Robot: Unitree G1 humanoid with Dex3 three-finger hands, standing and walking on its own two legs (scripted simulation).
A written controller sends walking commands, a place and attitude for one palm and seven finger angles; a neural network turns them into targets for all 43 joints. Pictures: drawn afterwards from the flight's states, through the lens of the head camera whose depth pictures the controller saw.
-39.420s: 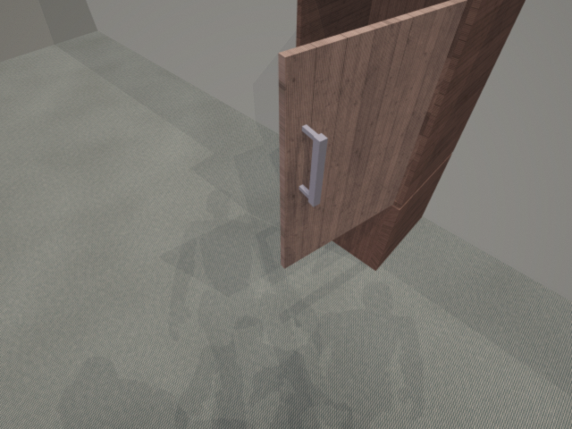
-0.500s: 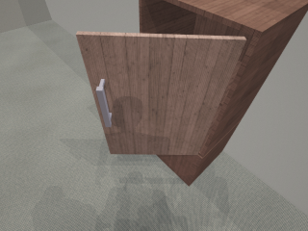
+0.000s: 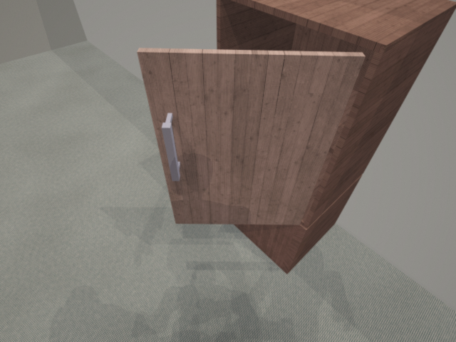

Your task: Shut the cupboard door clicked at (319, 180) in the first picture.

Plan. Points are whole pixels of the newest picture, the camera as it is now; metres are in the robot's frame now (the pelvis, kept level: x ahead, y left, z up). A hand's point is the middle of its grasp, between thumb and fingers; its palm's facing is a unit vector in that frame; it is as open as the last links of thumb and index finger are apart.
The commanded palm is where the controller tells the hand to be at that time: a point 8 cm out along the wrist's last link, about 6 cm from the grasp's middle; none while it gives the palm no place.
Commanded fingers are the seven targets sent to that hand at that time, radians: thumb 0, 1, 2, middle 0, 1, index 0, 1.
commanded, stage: come to a stop and stand still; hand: left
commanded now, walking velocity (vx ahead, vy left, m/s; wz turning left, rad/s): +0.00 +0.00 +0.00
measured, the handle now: (172, 148) +0.52 +0.16 +0.03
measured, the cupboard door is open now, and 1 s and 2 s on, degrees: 47 47 47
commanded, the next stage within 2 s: look again from close up in 0.02 s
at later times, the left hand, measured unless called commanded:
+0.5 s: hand out of the picture +0.08 +0.22 -0.16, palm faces -0.03 -0.95 -0.30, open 7.4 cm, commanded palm none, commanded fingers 0.00 0.90 0.90 -0.20 -0.30 -0.20 -0.30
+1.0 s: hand out of the picture +0.06 +0.18 -0.17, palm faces -0.03 -0.97 -0.22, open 7.4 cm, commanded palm none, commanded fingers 0.00 0.90 0.90 -0.20 -0.30 -0.20 -0.30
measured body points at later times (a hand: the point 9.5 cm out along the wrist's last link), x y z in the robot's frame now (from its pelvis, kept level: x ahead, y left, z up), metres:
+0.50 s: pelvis +0.02 -0.01 +0.01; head +0.03 -0.01 +0.46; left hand +0.09 +0.27 -0.13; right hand +0.10 -0.29 -0.13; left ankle +0.04 +0.10 -0.73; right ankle +0.05 -0.16 -0.73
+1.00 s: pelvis +0.05 -0.02 +0.00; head +0.05 -0.01 +0.45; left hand +0.06 +0.23 -0.15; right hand +0.07 -0.27 -0.15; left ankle +0.04 +0.10 -0.73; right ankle +0.05 -0.16 -0.73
